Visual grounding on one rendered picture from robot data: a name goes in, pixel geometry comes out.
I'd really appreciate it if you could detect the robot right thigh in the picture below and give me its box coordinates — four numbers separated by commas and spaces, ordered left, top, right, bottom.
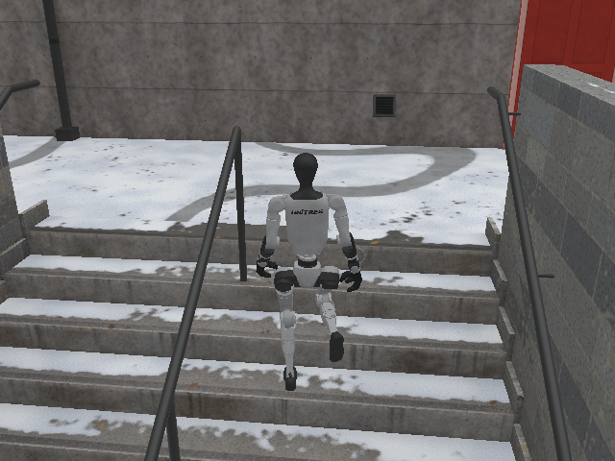
315, 266, 339, 308

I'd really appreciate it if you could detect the humanoid robot head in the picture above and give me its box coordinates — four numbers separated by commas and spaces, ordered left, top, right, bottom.
290, 153, 323, 200

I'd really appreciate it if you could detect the right robot hand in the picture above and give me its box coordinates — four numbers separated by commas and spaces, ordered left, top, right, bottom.
339, 271, 362, 292

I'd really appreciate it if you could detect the robot right upper arm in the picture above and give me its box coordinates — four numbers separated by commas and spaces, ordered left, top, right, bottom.
327, 194, 352, 248

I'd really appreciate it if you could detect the robot left upper arm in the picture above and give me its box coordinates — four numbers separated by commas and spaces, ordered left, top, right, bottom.
265, 195, 286, 250

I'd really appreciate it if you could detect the left robot hand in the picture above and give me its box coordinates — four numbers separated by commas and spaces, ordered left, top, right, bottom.
256, 261, 278, 278

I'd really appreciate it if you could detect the robot left forearm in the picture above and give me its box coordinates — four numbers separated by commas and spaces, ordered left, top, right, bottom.
258, 235, 275, 267

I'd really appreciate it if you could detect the robot right forearm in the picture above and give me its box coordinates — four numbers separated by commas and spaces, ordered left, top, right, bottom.
342, 233, 360, 274

